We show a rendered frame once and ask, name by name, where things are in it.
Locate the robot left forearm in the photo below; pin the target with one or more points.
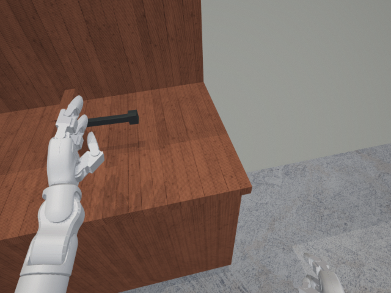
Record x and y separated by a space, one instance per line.
51 254

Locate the counter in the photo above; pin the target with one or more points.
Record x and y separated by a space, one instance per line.
165 202

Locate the robot right hand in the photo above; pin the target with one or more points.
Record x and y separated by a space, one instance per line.
327 281

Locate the tap lever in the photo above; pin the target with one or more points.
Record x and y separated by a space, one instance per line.
131 117

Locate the robot left hand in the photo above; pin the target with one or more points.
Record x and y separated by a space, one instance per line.
63 147

